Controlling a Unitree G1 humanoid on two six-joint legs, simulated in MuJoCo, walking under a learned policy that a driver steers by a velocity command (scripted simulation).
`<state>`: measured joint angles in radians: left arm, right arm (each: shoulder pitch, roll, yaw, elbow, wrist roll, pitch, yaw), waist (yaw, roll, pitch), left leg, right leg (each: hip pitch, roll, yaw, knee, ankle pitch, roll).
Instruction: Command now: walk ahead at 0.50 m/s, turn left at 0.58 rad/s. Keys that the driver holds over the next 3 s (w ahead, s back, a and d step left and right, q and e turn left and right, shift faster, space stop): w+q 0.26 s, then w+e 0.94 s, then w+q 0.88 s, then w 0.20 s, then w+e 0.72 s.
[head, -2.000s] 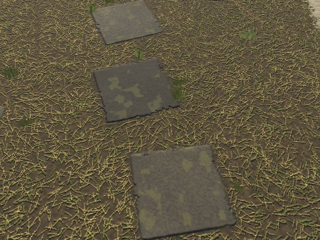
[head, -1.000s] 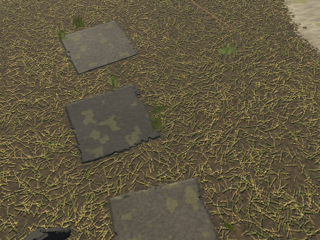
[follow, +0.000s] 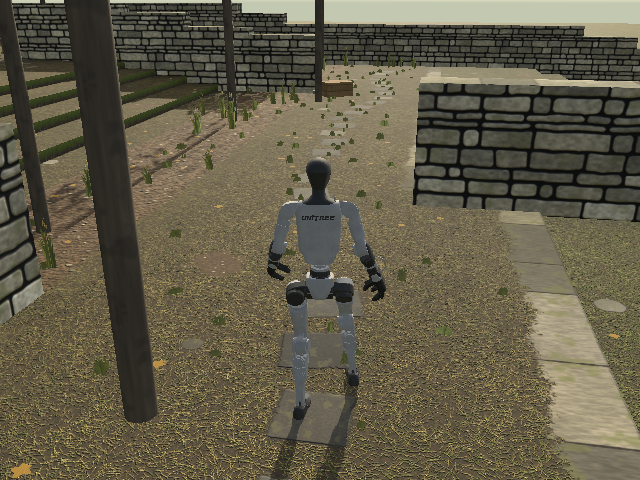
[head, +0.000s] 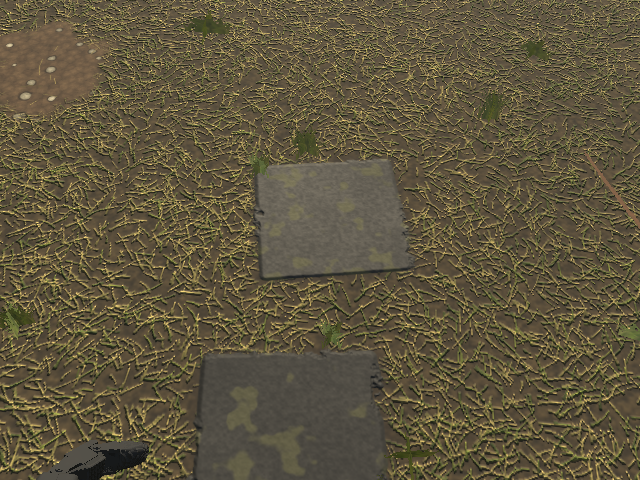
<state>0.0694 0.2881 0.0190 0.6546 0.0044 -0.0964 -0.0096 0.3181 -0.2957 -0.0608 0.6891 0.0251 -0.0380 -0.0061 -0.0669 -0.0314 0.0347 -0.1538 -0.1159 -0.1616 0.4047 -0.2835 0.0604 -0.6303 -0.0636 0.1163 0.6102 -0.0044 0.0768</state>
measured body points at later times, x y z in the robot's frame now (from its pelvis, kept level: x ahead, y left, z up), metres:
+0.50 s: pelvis +0.26 -0.03 +0.00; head +0.29 -0.03 +0.45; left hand +0.19 +0.24 -0.12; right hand +0.54 -0.19 -0.07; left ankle +0.38 +0.15 -0.70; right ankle +0.19 -0.15 -0.74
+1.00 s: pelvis +0.51 +0.01 -0.01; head +0.53 +0.00 +0.44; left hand +0.74 +0.24 -0.09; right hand +0.51 -0.28 -0.13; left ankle +0.40 +0.14 -0.74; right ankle +0.66 -0.14 -0.70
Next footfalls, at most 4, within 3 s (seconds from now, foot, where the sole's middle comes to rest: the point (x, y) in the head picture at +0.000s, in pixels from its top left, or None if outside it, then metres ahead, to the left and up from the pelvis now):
0.10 right None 0.23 -0.15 -0.78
0.60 left None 0.44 0.15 -0.78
1.08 right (366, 358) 0.71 -0.14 -0.78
1.66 left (297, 237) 1.06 0.00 -0.78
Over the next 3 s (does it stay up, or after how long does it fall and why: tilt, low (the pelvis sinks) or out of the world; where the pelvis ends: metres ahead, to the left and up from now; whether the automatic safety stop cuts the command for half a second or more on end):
stays up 1.59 -0.04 -0.01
